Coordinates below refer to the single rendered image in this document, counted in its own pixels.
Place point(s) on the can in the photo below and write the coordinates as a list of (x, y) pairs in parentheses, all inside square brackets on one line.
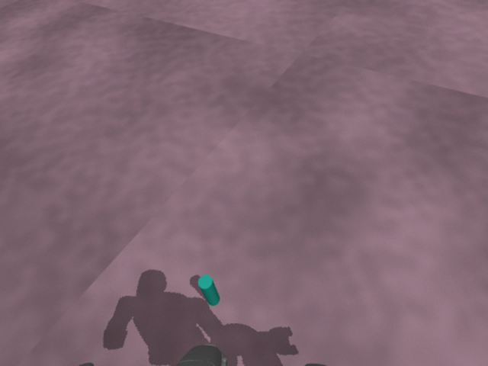
[(209, 290)]

